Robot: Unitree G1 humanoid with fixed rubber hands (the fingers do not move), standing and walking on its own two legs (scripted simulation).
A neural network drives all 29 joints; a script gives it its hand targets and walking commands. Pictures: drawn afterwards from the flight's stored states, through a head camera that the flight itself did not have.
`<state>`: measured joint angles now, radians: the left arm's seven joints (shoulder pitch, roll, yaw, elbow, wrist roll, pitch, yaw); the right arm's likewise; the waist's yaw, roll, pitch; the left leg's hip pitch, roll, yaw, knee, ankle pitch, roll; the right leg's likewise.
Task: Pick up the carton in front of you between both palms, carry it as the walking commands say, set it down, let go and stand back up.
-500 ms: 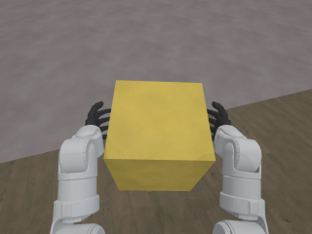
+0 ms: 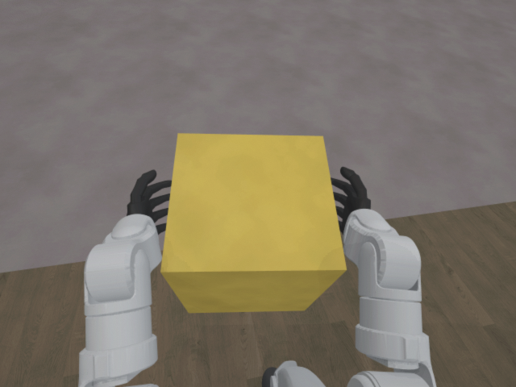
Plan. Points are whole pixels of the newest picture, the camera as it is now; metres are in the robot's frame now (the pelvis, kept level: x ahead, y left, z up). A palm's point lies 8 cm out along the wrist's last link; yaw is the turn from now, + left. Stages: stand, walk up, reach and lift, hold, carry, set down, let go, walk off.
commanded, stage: carry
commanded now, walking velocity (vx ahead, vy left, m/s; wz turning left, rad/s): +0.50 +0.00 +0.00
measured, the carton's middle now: (249, 233) +0.35 -0.01 +0.03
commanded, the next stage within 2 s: none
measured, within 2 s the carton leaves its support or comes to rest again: neither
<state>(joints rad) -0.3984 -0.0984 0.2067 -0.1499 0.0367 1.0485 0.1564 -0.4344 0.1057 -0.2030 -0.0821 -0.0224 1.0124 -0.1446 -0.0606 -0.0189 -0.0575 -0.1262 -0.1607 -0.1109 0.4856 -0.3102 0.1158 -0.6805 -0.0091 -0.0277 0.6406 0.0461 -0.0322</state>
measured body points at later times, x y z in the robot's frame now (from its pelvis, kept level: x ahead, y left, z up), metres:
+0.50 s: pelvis +0.30 -0.02 -0.04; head +0.33 -0.03 +0.41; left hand +0.64 +0.15 +0.07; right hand +0.65 -0.15 +0.06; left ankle +0.44 +0.13 -0.73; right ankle +0.19 -0.07 -0.77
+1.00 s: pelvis +0.60 +0.03 -0.08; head +0.64 +0.04 +0.37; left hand +0.94 +0.16 -0.01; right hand +0.93 -0.14 +0.00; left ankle +0.52 +0.06 -0.81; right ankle +0.72 -0.13 -0.75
